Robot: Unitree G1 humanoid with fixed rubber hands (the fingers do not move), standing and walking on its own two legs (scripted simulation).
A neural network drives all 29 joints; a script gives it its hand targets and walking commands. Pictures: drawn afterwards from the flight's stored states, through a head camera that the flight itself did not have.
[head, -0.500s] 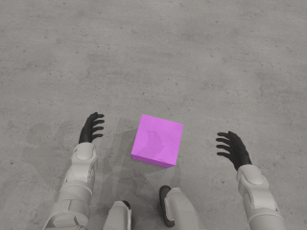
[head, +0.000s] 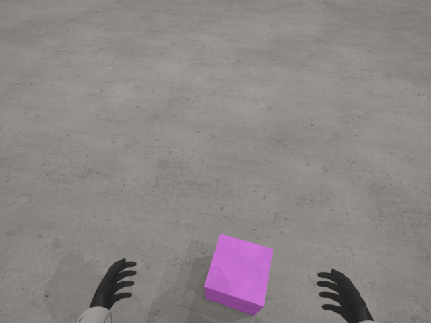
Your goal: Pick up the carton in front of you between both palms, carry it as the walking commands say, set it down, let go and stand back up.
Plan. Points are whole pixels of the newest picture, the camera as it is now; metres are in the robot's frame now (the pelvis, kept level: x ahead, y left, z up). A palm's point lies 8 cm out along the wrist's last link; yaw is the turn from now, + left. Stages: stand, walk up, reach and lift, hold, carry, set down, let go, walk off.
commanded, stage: let go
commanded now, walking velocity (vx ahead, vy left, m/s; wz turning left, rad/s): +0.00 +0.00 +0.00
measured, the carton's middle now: (237, 275) +0.36 -0.08 -0.65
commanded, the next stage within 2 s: stand in 0.48 s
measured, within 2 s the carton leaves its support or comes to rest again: neither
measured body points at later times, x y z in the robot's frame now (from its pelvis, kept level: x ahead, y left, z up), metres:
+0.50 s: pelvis -0.02 +0.00 +0.00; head -0.02 -0.01 +0.45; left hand +0.15 +0.23 -0.08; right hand +0.16 -0.25 -0.07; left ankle -0.06 +0.12 -0.74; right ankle +0.00 -0.13 -0.74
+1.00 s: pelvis +0.00 -0.02 +0.00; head +0.01 -0.04 +0.45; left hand +0.11 +0.28 -0.09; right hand +0.15 -0.30 -0.11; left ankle -0.06 +0.12 -0.74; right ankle +0.00 -0.13 -0.74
